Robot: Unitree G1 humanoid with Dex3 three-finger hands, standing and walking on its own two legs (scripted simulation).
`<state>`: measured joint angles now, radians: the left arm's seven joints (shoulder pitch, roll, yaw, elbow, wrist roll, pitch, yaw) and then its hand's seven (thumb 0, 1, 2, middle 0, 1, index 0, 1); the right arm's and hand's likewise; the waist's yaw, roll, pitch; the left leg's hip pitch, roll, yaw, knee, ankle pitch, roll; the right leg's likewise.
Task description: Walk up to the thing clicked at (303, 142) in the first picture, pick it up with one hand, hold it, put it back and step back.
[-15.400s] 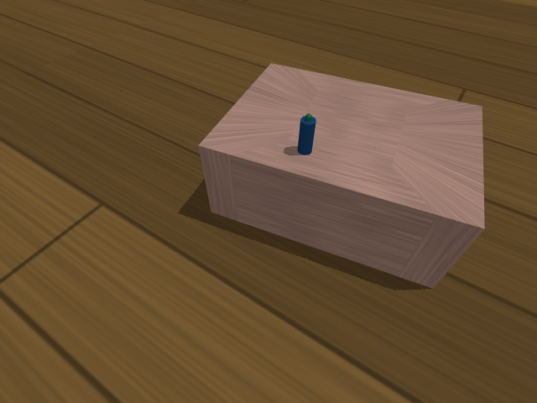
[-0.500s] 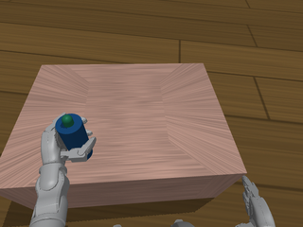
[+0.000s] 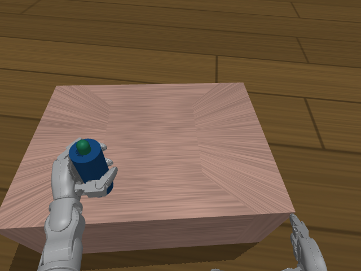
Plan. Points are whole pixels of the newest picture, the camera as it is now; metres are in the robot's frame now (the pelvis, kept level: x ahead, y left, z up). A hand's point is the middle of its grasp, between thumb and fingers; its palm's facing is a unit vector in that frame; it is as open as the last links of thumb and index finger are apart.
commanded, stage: hold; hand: left
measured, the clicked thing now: (92, 167) +0.33 +0.18 +0.08
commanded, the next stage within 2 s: crouch in 1.96 s
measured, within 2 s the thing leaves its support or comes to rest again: neither
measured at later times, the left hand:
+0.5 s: hand (98, 171) +0.33 +0.17 +0.06, palm faces +0.14 -0.99 +0.01, open 7.9 cm
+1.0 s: hand (96, 171) +0.33 +0.17 +0.06, palm faces +0.14 -0.99 +0.01, open 7.9 cm
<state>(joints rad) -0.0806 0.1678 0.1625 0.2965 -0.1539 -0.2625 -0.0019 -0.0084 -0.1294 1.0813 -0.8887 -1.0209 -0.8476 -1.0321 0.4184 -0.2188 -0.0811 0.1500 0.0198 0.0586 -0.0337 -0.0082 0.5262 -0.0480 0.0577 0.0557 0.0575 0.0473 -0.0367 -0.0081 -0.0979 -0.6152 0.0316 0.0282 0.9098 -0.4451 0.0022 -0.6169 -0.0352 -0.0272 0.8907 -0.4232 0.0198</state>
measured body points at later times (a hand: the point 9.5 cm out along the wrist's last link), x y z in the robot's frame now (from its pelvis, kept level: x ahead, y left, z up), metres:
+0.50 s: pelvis +0.00 +0.00 +0.00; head +0.04 +0.01 +0.45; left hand +0.32 +0.22 +0.06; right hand +0.15 -0.26 -0.04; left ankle +0.01 +0.12 -0.69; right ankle +0.01 -0.13 -0.69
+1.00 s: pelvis +0.00 +0.00 +0.00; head +0.03 +0.01 +0.45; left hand +0.32 +0.23 +0.07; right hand +0.15 -0.26 -0.04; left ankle +0.01 +0.12 -0.69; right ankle +0.01 -0.13 -0.69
